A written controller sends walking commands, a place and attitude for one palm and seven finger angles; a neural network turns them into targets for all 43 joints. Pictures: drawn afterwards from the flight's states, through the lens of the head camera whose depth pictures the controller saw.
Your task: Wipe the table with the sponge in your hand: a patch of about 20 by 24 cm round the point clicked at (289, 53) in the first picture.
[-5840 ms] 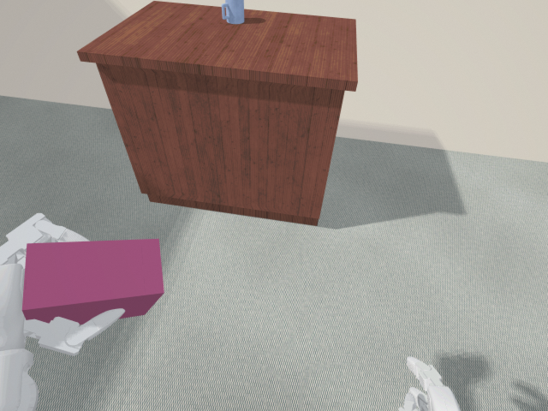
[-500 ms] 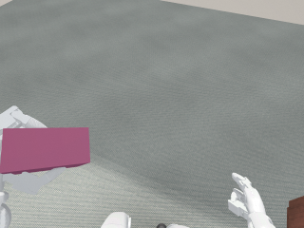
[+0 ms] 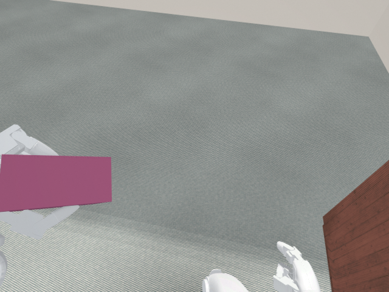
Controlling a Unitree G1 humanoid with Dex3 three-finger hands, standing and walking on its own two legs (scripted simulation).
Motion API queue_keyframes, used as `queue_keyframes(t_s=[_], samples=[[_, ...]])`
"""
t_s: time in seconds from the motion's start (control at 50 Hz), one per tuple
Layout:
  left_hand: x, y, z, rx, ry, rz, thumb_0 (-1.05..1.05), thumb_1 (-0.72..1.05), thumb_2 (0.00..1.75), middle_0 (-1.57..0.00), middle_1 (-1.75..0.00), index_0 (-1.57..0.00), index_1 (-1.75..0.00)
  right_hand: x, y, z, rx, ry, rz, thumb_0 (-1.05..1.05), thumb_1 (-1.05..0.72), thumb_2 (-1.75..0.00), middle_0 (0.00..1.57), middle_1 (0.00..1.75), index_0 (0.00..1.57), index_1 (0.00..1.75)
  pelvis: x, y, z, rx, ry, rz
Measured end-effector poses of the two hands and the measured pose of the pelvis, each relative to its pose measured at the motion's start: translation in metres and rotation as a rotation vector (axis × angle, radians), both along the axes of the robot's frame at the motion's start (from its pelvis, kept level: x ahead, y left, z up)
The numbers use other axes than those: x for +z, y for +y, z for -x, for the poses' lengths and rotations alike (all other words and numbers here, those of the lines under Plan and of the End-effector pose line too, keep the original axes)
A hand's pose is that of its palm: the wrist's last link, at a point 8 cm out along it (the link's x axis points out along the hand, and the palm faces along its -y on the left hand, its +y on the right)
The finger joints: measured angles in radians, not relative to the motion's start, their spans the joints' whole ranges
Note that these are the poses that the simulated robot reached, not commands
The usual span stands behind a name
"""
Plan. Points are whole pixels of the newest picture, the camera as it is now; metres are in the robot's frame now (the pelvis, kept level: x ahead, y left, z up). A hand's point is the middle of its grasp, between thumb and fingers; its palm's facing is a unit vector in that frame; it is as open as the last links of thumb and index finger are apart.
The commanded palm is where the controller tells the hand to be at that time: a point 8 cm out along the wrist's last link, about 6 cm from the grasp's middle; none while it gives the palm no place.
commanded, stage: turn to face it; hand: left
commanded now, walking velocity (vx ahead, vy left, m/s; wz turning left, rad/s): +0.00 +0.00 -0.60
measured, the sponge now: (71, 184) +0.23 +0.21 +0.17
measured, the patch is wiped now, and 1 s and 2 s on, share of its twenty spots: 0.00 0.00 0.00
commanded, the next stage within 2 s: none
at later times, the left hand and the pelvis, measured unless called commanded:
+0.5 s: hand (153, 184) +0.23 +0.08 +0.19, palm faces +0.03 -0.82 -0.57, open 9.9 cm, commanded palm +0.19 +0.15 +0.18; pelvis -0.05 -0.06 -0.01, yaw -19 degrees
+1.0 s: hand (274, 248) +0.17 -0.07 +0.18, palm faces -0.22 -0.78 -0.59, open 9.9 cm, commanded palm +0.15 +0.01 +0.18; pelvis -0.15 -0.11 -0.01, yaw -38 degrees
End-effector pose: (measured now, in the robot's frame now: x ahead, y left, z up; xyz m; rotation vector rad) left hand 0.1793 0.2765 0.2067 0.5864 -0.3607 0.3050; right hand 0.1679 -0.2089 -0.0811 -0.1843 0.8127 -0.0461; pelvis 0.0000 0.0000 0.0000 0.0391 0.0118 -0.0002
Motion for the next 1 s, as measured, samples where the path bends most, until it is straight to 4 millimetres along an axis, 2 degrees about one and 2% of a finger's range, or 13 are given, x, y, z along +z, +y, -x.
queue_keyframes(t_s=[0.06, 0.12, 0.18, 0.26, 0.34, 0.44, 0.52, 0.64, 0.7, 0.76, 0.82, 0.9, 1.0], samples=[[0.005, -0.004, 0.0, 0.008, 0.022, -0.01, -0.01, -0.48, 0.99, -0.76, -1.34, -0.77, -1.34, -0.003, -0.001, 0.017, -0.054, -0.008, -0.059, 0.01, -0.9, -0.9, 0.2, 0.3, 0.2, 0.3, 0.003, -0.003, 0.002, -0.056, -0.006, 0.034], [-0.002, -0.019, -0.008, 0.008, 0.063, 0.019, -0.01, -0.48, 0.99, -0.76, -1.34, -0.77, -1.34, -0.009, -0.01, 0.034, -0.099, -0.001, -0.09, 0.01, -0.9, -0.9, 0.21, 0.3, 0.2, 0.3, 0.004, -0.011, 0.004, -0.116, -0.007, 0.061], [-0.015, -0.047, -0.024, -0.033, 0.09, 0.028, -0.01, -0.48, 0.99, -0.76, -1.34, -0.77, -1.34, -0.02, -0.029, 0.052, -0.13, 0.005, -0.096, 0.01, -0.9, -0.9, 0.21, 0.3, 0.2, 0.3, -0.003, -0.03, 0.009, -0.156, -0.01, 0.065], [-0.029, -0.1, -0.046, -0.151, 0.076, 0.04, -0.02, -0.48, 0.99, -0.76, -1.34, -0.77, -1.34, -0.036, -0.072, 0.077, -0.173, 0.034, -0.056, 0.01, -0.9, -0.9, 0.21, 0.3, 0.2, 0.3, -0.015, -0.052, 0.025, -0.177, -0.02, 0.075], [-0.02, -0.137, -0.049, -0.305, 0.079, 0.011, -0.02, -0.48, 0.99, -0.76, -1.34, -0.77, -1.34, -0.025, -0.116, 0.105, -0.286, 0.065, 0.018, 0.01, -0.91, -0.9, 0.21, 0.3, 0.2, 0.3, -0.009, -0.059, 0.04, -0.236, -0.008, 0.038], [0.004, -0.15, -0.034, -0.421, 0.043, -0.103, -0.01, -0.48, 0.99, -0.76, -1.34, -0.77, -1.34, -0.001, -0.149, 0.137, -0.396, 0.048, 0.097, 0.01, -0.91, -0.9, 0.2, 0.3, 0.2, 0.3, -0.005, -0.061, 0.048, -0.306, 0.011, 0.029], [0.009, -0.141, -0.026, -0.425, -0.024, -0.107, -0.01, -0.48, 0.99, -0.76, -1.34, -0.77, -1.34, 0.008, -0.155, 0.157, -0.443, 0.025, 0.141, 0.01, -0.91, -0.9, 0.2, 0.3, 0.2, 0.3, -0.01, -0.057, 0.051, -0.353, 0.007, 0.029], [-0.012, -0.136, -0.027, -0.331, 0.013, 0.035, -0.01, -0.48, 0.99, -0.76, -1.35, -0.77, -1.34, 0.01, -0.137, 0.181, -0.481, -0.021, 0.082, 0.01, -0.91, -0.9, 0.2, 0.3, 0.2, 0.3, -0.003, -0.062, 0.063, -0.437, -0.017, 0.052], [-0.021, -0.159, -0.024, -0.348, 0.051, 0.119, -0.01, -0.48, 0.99, -0.75, -1.35, -0.77, -1.34, 0.005, -0.126, 0.193, -0.481, -0.036, 0.019, 0.01, -0.91, -0.9, 0.2, 0.3, 0.2, 0.3, 0.0, -0.068, 0.074, -0.476, -0.019, 0.07], [-0.019, -0.198, -0.017, -0.434, 0.053, 0.123, -0.02, -0.48, 0.99, -0.75, -1.35, -0.77, -1.34, -0.001, -0.122, 0.208, -0.486, -0.063, -0.034, 0.01, -0.91, -0.9, 0.2, 0.3, 0.2, 0.3, -0.002, -0.079, 0.089, -0.518, -0.019, 0.07], [-0.014, -0.239, -0.007, -0.532, 0.025, 0.043, -0.02, -0.48, 0.99, -0.75, -1.35, -0.77, -1.34, -0.014, -0.129, 0.229, -0.506, -0.094, -0.078, 0.01, -0.9, -0.9, 0.21, 0.3, 0.2, 0.3, -0.012, -0.095, 0.109, -0.559, -0.018, 0.053], [-0.007, -0.281, 0.006, -0.624, 0.017, -0.043, -0.01, -0.48, 0.99, -0.75, -1.35, -0.77, -1.34, -0.035, -0.151, 0.272, -0.574, -0.048, -0.094, 0.01, -0.9, -0.9, 0.21, 0.3, 0.21, 0.3, -0.017, -0.107, 0.134, -0.585, -0.027, 0.055], [-0.004, -0.298, 0.019, -0.658, 0.116, -0.12, -0.01, -0.48, 0.99, -0.75, -1.35, -0.77, -1.34, -0.033, -0.179, 0.338, -0.729, 0.05, -0.062, 0.01, -0.91, -0.9, 0.21, 0.3, 0.2, 0.3, -0.005, -0.113, 0.153, -0.667, -0.014, 0.018]])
